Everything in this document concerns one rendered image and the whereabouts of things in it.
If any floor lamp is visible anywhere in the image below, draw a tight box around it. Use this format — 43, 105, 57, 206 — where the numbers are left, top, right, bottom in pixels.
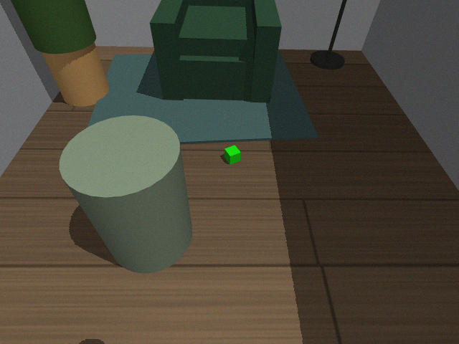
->
310, 0, 347, 70

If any cube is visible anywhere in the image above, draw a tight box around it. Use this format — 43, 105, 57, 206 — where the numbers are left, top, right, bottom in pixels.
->
224, 145, 241, 165

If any potted plant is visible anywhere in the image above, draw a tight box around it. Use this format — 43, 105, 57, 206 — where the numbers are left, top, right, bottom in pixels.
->
11, 0, 110, 107

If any armchair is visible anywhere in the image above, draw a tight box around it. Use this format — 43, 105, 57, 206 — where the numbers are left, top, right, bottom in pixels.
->
150, 0, 282, 103

